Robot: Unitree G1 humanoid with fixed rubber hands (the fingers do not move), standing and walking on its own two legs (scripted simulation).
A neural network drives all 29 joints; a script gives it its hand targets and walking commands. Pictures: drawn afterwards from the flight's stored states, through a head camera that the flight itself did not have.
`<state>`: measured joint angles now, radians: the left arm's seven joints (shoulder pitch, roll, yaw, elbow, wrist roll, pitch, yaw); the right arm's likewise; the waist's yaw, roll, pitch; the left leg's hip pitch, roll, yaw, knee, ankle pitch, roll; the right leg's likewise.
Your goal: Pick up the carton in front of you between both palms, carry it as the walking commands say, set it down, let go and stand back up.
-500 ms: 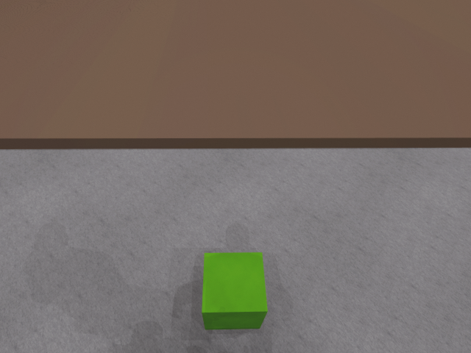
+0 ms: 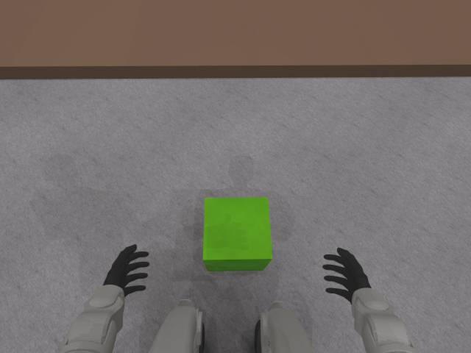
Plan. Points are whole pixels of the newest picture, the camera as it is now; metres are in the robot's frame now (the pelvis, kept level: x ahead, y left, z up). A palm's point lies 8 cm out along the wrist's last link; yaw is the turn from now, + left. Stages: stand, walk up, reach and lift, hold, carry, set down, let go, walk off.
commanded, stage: reach and lift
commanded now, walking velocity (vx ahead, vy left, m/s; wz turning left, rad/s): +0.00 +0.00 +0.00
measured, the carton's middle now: (235, 236) +0.44 -0.01 -0.57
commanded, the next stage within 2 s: none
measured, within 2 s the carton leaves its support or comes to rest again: neither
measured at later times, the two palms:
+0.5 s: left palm (151, 192) +0.42 +0.19 -0.14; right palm (329, 191) +0.44 -0.20 -0.14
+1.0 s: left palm (167, 214) +0.43 +0.19 -0.32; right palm (306, 214) +0.45 -0.20 -0.33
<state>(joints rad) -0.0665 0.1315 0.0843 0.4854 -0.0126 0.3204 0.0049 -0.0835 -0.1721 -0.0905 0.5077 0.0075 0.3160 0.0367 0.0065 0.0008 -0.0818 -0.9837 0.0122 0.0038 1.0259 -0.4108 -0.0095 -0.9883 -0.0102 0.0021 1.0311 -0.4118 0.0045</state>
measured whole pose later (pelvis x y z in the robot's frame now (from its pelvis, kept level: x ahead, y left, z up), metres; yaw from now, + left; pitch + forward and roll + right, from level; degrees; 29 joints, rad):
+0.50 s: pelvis -0.05 +0.00 -0.05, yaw +0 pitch +37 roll +1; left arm -0.98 0.18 0.27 0.86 -0.04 0.19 0.11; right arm -1.04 -0.28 -0.24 0.94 0.03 0.18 -0.01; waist 0.01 0.00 -0.02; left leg -1.48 0.00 -0.01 1.17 -0.34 -0.02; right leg -1.49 0.00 0.02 1.18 -0.34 0.01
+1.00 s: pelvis -0.04 +0.00 -0.17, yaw +1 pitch +53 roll +1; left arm -1.00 0.19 0.27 0.86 -0.04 0.03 0.09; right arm -1.05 -0.27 -0.26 0.92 0.03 0.03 -0.02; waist 0.01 0.00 -0.11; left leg -2.02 -0.03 -0.03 1.58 -0.49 -0.03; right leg -2.03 0.03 0.04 1.59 -0.49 0.02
